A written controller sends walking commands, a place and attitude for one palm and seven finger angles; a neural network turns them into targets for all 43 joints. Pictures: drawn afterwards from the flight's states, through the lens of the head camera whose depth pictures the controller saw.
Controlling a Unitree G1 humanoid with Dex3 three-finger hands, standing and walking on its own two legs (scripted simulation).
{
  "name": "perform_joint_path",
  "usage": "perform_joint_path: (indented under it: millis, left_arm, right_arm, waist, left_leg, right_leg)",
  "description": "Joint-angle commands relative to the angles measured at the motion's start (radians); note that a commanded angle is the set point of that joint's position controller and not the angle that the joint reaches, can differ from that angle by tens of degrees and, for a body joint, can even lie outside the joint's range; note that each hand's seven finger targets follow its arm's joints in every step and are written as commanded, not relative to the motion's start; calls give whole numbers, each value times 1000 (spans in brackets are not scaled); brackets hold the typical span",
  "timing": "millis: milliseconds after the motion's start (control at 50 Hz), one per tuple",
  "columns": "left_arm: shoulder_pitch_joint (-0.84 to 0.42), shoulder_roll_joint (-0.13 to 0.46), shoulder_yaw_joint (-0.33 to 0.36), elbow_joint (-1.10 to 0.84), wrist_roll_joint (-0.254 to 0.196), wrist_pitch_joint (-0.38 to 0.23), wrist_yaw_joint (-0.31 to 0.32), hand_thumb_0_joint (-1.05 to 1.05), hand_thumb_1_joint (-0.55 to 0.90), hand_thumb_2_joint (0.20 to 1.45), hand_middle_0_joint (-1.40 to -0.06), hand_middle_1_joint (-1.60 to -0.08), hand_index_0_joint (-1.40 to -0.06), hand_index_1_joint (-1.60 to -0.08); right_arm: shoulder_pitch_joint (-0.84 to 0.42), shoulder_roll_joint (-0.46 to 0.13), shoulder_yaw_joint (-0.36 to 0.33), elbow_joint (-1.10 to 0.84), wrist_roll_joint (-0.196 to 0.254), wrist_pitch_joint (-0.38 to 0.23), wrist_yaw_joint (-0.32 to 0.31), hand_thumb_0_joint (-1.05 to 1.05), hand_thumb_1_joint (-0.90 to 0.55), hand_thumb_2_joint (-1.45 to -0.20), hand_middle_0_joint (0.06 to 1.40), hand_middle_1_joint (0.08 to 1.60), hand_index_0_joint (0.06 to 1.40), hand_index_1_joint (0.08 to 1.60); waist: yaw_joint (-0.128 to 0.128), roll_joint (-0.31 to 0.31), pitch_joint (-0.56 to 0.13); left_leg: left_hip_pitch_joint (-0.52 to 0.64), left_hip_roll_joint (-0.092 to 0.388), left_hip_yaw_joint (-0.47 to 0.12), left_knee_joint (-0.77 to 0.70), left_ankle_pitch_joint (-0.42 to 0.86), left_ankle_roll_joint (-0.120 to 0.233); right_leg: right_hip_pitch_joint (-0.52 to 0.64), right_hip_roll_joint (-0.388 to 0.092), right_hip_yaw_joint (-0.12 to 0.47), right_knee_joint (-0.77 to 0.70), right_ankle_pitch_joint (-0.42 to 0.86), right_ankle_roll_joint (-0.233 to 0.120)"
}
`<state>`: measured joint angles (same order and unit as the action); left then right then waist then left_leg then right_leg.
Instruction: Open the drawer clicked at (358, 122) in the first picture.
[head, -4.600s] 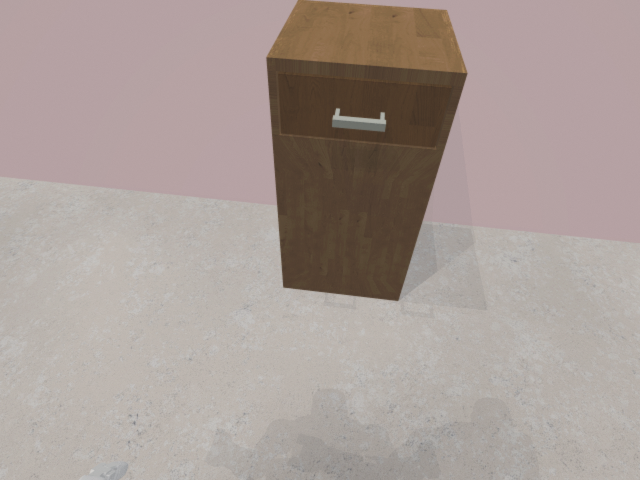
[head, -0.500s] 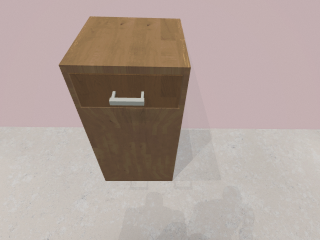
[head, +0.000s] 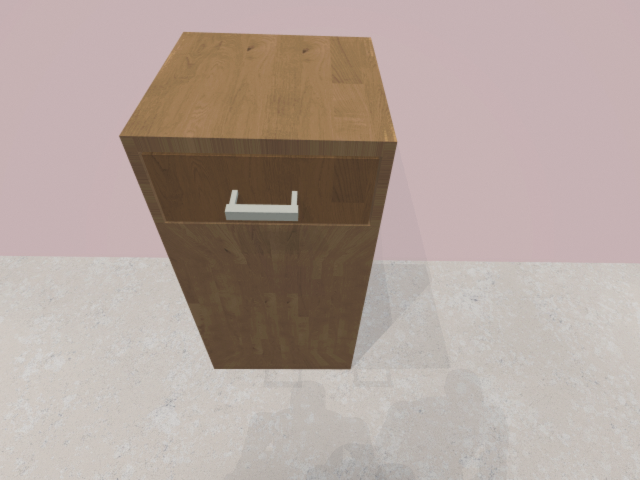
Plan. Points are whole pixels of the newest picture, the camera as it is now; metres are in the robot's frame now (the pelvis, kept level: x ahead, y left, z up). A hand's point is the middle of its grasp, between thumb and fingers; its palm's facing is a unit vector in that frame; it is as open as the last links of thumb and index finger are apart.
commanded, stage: look again from close up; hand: left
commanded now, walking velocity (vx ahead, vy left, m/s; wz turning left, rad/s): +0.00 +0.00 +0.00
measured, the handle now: (263, 204) +0.56 +0.13 +0.00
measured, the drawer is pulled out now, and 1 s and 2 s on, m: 0.00 0.00 0.00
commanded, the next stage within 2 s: raise the hand with hooked fingers in 0.04 s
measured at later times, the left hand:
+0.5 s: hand (190, 434) +0.19 +0.17 -0.05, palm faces -0.07 -0.28 -0.96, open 8.2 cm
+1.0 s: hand (193, 367) +0.25 +0.18 +0.00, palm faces -0.06 -0.13 -0.99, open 11.1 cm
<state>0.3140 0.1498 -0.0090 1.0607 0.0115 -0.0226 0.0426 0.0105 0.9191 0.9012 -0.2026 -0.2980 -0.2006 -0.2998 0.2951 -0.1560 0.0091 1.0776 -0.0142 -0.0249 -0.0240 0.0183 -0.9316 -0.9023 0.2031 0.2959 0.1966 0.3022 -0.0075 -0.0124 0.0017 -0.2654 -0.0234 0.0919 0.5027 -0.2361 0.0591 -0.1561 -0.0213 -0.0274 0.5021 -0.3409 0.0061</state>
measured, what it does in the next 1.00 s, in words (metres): shifts its weight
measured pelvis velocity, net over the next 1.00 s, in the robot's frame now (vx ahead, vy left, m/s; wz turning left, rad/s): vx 0.02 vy -0.05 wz -0.08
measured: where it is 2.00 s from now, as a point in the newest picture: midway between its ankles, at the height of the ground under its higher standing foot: outside the picture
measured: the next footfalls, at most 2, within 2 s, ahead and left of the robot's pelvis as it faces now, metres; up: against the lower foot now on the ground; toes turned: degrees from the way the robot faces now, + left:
none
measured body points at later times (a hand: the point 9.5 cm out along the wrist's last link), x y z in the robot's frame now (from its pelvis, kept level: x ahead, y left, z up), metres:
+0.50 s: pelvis -0.01 -0.03 -0.02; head +0.00 -0.06 +0.42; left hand +0.19 +0.19 +0.00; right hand +0.20 -0.27 -0.11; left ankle +0.02 +0.08 -0.74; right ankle -0.02 -0.10 -0.74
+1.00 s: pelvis +0.02 -0.05 -0.02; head +0.05 -0.09 +0.43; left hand +0.25 +0.18 +0.06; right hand +0.21 -0.28 -0.13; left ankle +0.03 +0.10 -0.73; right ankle -0.02 -0.10 -0.74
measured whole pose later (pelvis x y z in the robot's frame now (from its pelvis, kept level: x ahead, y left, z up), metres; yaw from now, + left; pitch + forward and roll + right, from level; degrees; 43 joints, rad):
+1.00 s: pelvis +0.02 -0.05 -0.02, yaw -4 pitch +8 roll +3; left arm 0.35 0.40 -0.03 -0.05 0.93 0.04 0.26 0.01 0.09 0.56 -0.28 -0.82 -0.28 -0.82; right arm 0.10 -0.22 0.03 0.60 -0.03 0.10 -0.02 0.01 -0.90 -0.90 0.21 0.30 0.20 0.30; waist 0.07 0.03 -0.10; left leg -0.47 -0.04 -0.03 0.68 -0.33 0.01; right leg -0.46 0.08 0.03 0.75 -0.42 -0.10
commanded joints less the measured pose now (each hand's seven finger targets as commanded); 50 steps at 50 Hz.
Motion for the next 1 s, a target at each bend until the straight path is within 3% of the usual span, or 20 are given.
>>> perform_joint_path:
  millis: [0, 100, 120, 140, 160, 180, 200, 220, 260, 300, 360, 420, 480, 520, 560, 620, 700, 780, 840, 980]
  left_arm:
    - [81, 86, 18, -13, 4, -5, 7, 0, 900, 900, -200, -300, -200, -300]
    - [78, 89, 17, -6, 6, 0, 4, 0, 900, 900, -200, -300, -200, -300]
    - [115, 107, 11, 8, 18, -14, 40, 0, 900, 900, -200, -300, -200, -300]
    - [-656, 454, 36, -1568, 169, -149, 72, 0, 877, 890, -202, -315, -202, -315]
    - [-189, 382, 49, -1321, 198, -77, 141, 0, 853, 880, -203, -330, -203, -330]
    - [-116, 282, 28, -1258, 141, -1, 191, 0, 830, 870, -205, -345, -205, -345]
    - [208, 35, -121, -1008, 166, 116, 197, 0, 807, 860, -207, -360, -207, -360]
    - [4, 74, -140, -1243, 200, 111, 206, 0, 783, 850, -208, -375, -208, -375]
    - [40, 157, -128, -1192, 398, 103, 256, 0, 737, 830, -212, -405, -212, -405]
    - [160, 198, -80, -1074, 582, 119, 297, 0, 690, 810, -215, -435, -215, -435]
    - [326, 119, -123, -895, 810, 103, 331, 0, 620, 780, -220, -480, -220, -480]
    - [282, 211, -51, -983, 956, 48, 341, 0, 550, 750, -225, -525, -225, -525]
    - [138, 360, 70, -1148, 1051, 15, 396, 0, 480, 720, -230, -570, -230, -570]
    - [27, 403, 105, -1266, 1079, 0, 452, 0, 433, 700, -233, -600, -233, -600]
    - [-77, 423, 125, -1366, 1078, -33, 498, 0, 387, 680, -237, -630, -237, -630]
    - [-197, 411, 112, -1363, 1044, -81, 524, 0, 317, 650, -242, -675, -242, -675]
    - [-214, 396, 81, -1255, 998, -74, 483, 0, 223, 610, -248, -735, -248, -735]
    - [-90, 371, 47, -1149, 931, 63, 358, 0, 130, 570, -255, -795, -255, -795]
    - [-26, 429, 85, -1204, 902, 108, 273, 0, 60, 540, -260, -840, -260, -840]
    - [-71, 504, 190, -1396, 945, 19, 296, 0, -103, 470, -272, -945, -272, -945]
  right_arm:
    - [46, -97, -9, -22, -1, -16, -4, 0, -900, -900, 200, 300, 200, 300]
    - [23, -101, -8, -14, 0, -12, -5, 0, -900, -900, 200, 300, 200, 300]
    - [-41, -137, -13, -83, 11, -11, -2, 0, -900, -900, 200, 300, 200, 300]
    - [-20, -290, -42, -447, 59, -150, -21, 0, -900, -900, 200, 300, 200, 300]
    - [-81, -197, -7, -379, 43, -264, -62, 0, -900, -900, 200, 300, 200, 300]
    - [-79, -186, -35, -302, 44, -294, -74, 0, -900, -900, 200, 300, 200, 300]
    - [-78, -127, -25, -306, 71, -296, -76, 0, -900, -900, 200, 300, 200, 300]
    - [-118, -156, -30, -399, 55, -297, -57, 0, -900, -900, 200, 300, 200, 300]
    - [-149, -205, -41, -453, 28, -281, -52, 0, -900, -900, 200, 300, 200, 300]
    - [-163, -222, -51, -526, -2, -226, -34, 0, -900, -900, 200, 300, 200, 300]
    - [-243, -215, -63, -589, -22, -104, -4, 0, -900, -900, 200, 300, 200, 300]
    - [-313, -208, -66, -650, -8, -15, 32, 0, -900, -900, 200, 300, 200, 300]
    - [-334, -189, -63, -678, -25, 32, 35, 0, -900, -900, 200, 300, 200, 300]
    - [-321, -170, -65, -699, -48, 51, 28, 0, -900, -900, 200, 300, 200, 300]
    - [-327, -162, -66, -690, -58, 63, 20, 0, -900, -900, 200, 300, 200, 300]
    - [-326, -157, -63, -650, -66, 55, 4, 0, -900, -900, 200, 300, 200, 300]
    - [-338, -168, -58, -629, -60, 51, -1, 0, -900, -900, 200, 300, 200, 300]
    - [-351, -181, -48, -634, -22, 75, -4, 0, -900, -900, 200, 300, 200, 300]
    - [-346, -183, -32, -639, -13, 88, -10, 0, -900, -900, 200, 300, 200, 300]
    - [-358, -171, -26, -646, -30, 68, -12, 0, -900, -900, 200, 300, 200, 300]
  waist:
    - [9, 26, 28]
    - [10, 35, 38]
    - [30, 16, 97]
    - [-62, 306, -412]
    - [21, 481, -407]
    - [2, 340, -331]
    - [-4, 256, -172]
    - [-5, 161, -83]
    - [-26, 39, -27]
    - [20, -69, -87]
    - [66, -338, 36]
    - [140, -278, -87]
    - [169, -77, -209]
    - [153, 108, -328]
    - [120, 172, -399]
    - [43, 79, -313]
    - [7, -11, -246]
    - [47, -81, -288]
    - [85, -115, -339]
    - [111, 2, -301]
  left_leg:
    - [65, 138, -143, -96, 247, 8]
    - [74, 139, -137, -106, 222, 4]
    - [33, 155, -138, 65, 380, -23]
    - [330, 56, -133, -49, 466, -21]
    - [471, 122, -178, -97, 586, -79]
    - [341, 131, -200, -146, 449, -125]
    - [234, 122, -198, -170, 342, -83]
    - [116, 108, -202, -147, 213, -70]
    - [-33, 67, -171, -41, -45, -38]
    - [-102, 18, -137, 34, -47, -32]
    - [-276, -4, -97, 110, -81, -38]
    - [-318, -24, -72, 133, -20, -40]
    - [-306, -43, -60, 171, 1, -33]
    - [-221, -49, -59, 210, 44, -24]
    - [-146, -51, -77, 276, 106, -19]
    - [-179, -50, -104, 359, 52, -10]
    - [-275, -46, -113, 362, 4, -7]
    - [-297, -48, -110, 261, 31, -18]
    - [-286, -50, -104, 208, 76, -22]
    - [-217, -56, -119, 163, 98, -15]
  right_leg:
    - [-49, -66, 63, -74, 200, -40]
    - [-47, -70, 65, -91, 200, -38]
    - [-111, -100, 121, -133, 386, -27]
    - [-136, 11, 74, 18, 397, -67]
    - [-223, 14, -23, 166, 105, -71]
    - [-285, 26, -44, 230, -38, -48]
    - [-349, 30, -35, 260, -86, -37]
    - [-336, 11, -31, 195, -65, -36]
    - [-366, 31, -24, 72, -26, -54]
    - [-345, 40, 34, 26, -90, -68]
    - [-426, 51, 95, 37, -162, -69]
    - [-319, 30, 161, 89, -17, -78]
    - [-278, 26, 210, 131, 48, -79]
    - [-276, 26, 238, 157, 124, -86]
    - [-324, 26, 269, 184, 206, -92]
    - [-408, 10, 303, 153, 164, -71]
    - [-357, -4, 301, 126, 232, -38]
    - [-172, -20, 296, 103, 426, 0]
    - [-10, -43, 280, 134, 649, 28]
    - [-37, -24, 247, 115, 605, -2]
